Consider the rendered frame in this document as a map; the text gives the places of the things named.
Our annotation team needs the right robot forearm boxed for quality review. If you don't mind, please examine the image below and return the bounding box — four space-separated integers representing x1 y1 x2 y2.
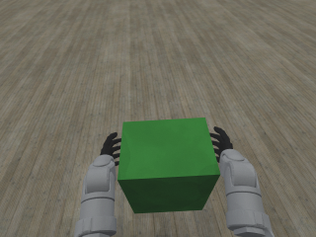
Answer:
219 149 275 237

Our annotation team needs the robot right hand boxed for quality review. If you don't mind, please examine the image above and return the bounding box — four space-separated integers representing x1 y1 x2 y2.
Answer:
209 126 233 163

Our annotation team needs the carton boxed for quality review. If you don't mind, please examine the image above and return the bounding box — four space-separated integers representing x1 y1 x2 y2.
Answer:
118 118 221 214

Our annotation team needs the robot left hand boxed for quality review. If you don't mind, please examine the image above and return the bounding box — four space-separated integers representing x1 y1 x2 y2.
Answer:
100 132 121 166

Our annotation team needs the left robot forearm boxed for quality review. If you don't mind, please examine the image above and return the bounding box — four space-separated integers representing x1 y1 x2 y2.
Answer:
74 154 117 237

